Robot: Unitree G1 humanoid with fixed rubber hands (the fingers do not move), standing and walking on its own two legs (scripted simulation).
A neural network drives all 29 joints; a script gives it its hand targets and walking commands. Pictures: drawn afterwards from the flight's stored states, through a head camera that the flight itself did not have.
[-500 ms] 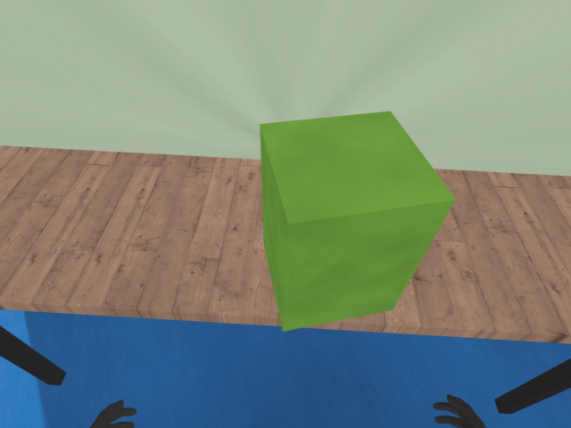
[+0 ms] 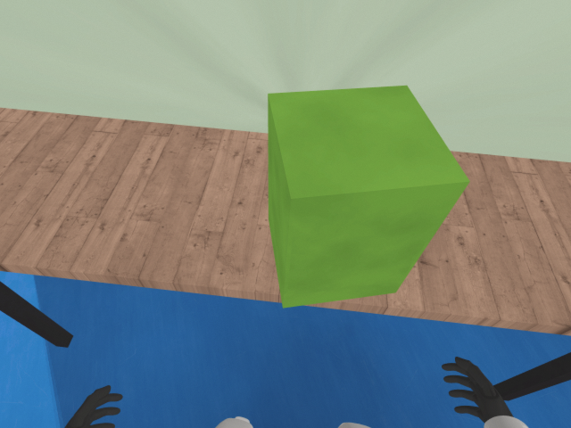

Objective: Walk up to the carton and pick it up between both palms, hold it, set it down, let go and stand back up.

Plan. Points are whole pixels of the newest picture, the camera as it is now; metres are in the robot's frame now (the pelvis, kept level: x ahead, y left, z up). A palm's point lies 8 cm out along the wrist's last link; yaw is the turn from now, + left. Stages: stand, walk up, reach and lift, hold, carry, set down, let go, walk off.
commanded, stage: walk up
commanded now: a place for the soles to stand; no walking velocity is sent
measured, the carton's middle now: (339, 205) +0.43 -0.07 +0.05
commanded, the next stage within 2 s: none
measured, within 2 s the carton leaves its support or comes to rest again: neither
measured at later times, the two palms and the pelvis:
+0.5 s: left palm out of the picture -0.01 +0.28 -0.10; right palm out of the picture +0.08 -0.25 -0.08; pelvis -0.05 +0.01 +0.01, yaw +2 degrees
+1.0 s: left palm out of the picture +0.09 +0.26 -0.07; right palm out of the picture +0.07 -0.27 -0.08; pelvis -0.03 +0.01 +0.01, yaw -6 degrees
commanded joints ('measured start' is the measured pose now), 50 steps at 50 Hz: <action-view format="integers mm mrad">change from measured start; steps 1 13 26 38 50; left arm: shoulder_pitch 47 66 158 191 160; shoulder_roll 147 112 88 69 65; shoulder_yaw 51 25 43 38 47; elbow -73 -26 -23 -78 -123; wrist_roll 4 2 -6 -2 -1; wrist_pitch -22 -26 -86 -90 -81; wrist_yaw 5 -7 -2 -2 7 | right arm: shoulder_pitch -1 133 18 -23 -22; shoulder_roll -149 -76 -46 -67 -83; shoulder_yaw -61 -78 -29 -15 -15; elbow -80 -15 2 17 26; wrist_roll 0 -1 -7 -11 -10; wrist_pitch -3 -29 -26 -39 -25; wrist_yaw -4 26 10 2 1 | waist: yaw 9 -24 -20 -11 -10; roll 39 -51 1 -25 -1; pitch -158 -84 -40 -98 -118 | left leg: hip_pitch -134 245 78 127 133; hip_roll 83 74 133 187 228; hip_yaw -103 149 148 183 248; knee -86 -238 -230 -233 -214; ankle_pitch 181 -34 -119 -13 25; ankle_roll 94 67 70 82 91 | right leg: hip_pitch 209 -114 -22 -22 -11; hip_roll -88 -188 -37 5 48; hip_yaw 183 114 349 367 384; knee -120 -208 -288 -224 -124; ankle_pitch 100 -258 -88 99 236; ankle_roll -93 -55 -54 -44 -46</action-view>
